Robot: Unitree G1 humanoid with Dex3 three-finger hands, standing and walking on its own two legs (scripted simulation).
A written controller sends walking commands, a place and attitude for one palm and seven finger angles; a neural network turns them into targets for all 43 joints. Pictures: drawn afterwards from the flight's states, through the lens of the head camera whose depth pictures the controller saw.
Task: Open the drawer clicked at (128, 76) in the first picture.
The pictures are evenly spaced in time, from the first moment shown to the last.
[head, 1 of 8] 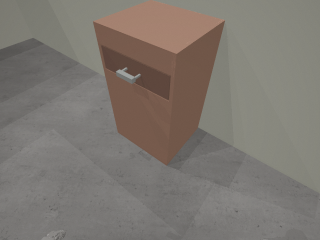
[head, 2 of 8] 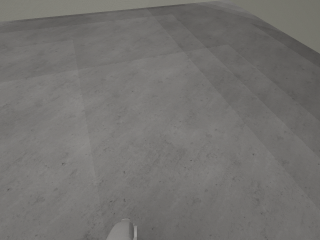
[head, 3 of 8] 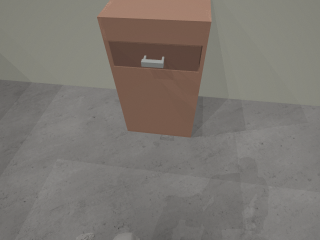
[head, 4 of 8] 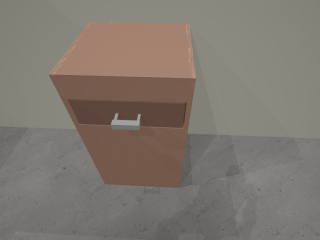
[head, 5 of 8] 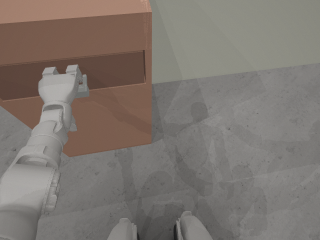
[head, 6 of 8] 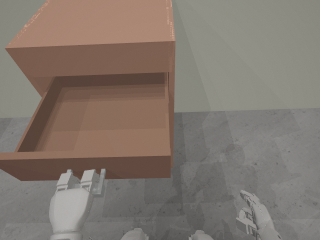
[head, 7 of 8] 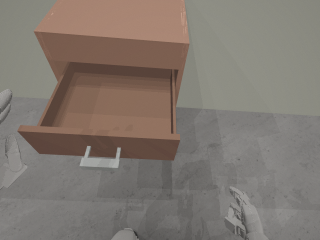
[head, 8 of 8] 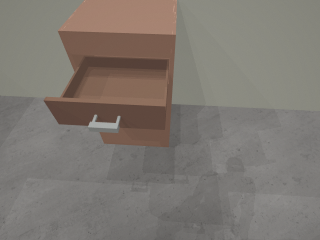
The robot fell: no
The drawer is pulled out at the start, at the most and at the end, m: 0.00 0.30 0.30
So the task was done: yes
